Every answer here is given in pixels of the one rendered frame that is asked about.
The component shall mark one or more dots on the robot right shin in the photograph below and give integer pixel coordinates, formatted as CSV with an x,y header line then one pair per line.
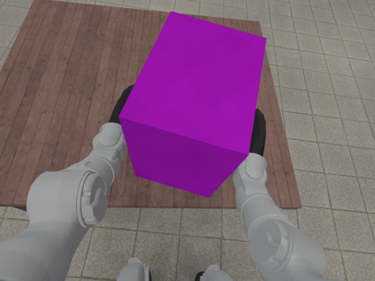
x,y
212,267

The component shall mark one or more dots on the robot right upper arm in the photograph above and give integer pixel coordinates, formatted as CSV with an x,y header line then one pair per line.
x,y
282,252

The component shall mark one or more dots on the left robot hand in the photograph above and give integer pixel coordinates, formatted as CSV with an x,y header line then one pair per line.
x,y
120,104

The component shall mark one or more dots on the robot shin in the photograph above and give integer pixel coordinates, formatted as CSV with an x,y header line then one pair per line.
x,y
134,260
212,267

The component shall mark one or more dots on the robot left forearm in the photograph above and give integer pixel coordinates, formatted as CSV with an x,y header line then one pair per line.
x,y
108,151

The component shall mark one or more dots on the robot right forearm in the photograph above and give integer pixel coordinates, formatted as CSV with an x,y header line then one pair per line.
x,y
252,199

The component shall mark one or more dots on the table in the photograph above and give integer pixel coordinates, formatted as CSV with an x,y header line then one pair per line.
x,y
60,82

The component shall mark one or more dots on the right robot hand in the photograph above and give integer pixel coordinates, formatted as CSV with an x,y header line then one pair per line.
x,y
258,134

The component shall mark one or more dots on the robot left upper arm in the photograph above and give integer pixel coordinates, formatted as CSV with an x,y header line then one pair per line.
x,y
62,206

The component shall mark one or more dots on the robot left shin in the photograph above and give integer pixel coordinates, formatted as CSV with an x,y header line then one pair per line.
x,y
134,260

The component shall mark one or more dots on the carton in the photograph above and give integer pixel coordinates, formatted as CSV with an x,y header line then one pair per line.
x,y
189,117

